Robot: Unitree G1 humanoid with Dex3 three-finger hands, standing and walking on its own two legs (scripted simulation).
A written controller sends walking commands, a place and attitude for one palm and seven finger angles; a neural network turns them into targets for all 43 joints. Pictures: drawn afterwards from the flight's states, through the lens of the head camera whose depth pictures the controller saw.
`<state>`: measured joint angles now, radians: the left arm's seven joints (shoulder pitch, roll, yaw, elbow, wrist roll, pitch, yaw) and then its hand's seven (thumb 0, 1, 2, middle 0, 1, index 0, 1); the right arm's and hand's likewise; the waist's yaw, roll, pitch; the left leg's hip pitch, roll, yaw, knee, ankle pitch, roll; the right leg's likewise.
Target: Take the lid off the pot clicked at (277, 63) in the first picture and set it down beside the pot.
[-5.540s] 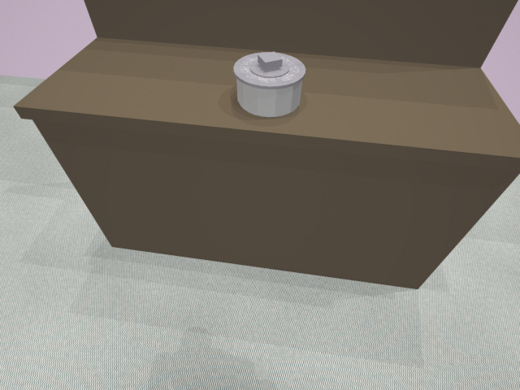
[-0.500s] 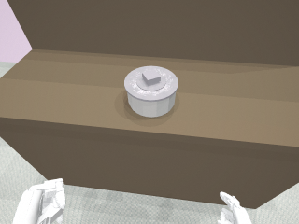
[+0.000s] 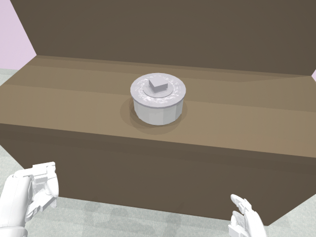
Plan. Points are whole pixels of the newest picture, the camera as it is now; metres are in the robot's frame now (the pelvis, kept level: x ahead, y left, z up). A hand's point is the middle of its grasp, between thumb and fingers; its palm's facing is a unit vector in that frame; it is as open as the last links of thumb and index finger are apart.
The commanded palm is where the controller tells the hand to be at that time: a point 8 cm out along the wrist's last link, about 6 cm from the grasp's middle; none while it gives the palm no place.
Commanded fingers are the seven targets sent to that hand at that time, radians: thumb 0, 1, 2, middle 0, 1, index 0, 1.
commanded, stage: raise the hand higher, near the body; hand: left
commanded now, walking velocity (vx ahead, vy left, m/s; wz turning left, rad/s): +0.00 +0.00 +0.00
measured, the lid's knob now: (158, 83) +0.56 +0.07 +0.09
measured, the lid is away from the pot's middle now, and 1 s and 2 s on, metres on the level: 0.00 0.00 0.00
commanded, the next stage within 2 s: reach forward and open the fingers in 0.06 s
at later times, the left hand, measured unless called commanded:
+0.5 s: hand (42, 181) +0.18 +0.26 +0.11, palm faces -0.10 -0.07 -0.99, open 3.1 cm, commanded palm +0.17 +0.26 +0.17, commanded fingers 0.00 0.31 1.25 -1.10 -0.86 -1.10 -0.86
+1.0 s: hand (50, 157) +0.22 +0.25 +0.14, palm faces -0.13 -0.01 -0.99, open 8.6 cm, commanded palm +0.20 +0.25 +0.20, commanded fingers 0.00 -0.33 1.44 -0.81 -0.08 -0.81 -0.08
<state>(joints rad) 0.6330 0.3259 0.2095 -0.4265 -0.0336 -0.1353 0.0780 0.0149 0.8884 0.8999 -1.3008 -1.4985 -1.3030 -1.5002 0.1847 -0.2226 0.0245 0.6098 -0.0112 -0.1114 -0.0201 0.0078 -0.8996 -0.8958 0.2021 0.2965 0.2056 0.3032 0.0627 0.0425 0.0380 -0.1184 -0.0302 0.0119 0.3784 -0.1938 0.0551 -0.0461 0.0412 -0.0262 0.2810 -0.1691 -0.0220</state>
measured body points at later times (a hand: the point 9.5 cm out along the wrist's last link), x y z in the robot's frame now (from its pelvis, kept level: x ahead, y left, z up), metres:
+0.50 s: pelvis -0.02 -0.01 -0.01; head -0.02 -0.06 +0.44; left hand +0.18 +0.26 +0.17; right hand +0.20 -0.24 -0.11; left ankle +0.01 +0.08 -0.75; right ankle -0.01 -0.11 -0.75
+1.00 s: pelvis -0.05 +0.00 +0.00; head -0.05 -0.03 +0.45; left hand +0.22 +0.25 +0.20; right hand +0.17 -0.21 -0.10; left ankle +0.01 +0.08 -0.75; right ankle -0.01 -0.11 -0.75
